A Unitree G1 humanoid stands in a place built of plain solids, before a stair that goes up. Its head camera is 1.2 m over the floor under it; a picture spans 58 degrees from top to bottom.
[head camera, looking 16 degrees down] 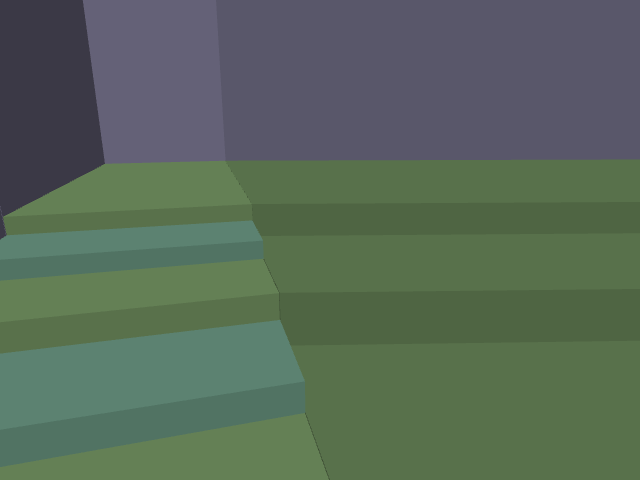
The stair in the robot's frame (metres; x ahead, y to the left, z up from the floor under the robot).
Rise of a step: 0.12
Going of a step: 0.49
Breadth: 1.39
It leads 15 degrees to the left of straight ahead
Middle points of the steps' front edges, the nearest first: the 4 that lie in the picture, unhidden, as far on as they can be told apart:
1.13 0.72 0.31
1.60 0.85 0.44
2.08 0.98 0.55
2.55 1.11 0.66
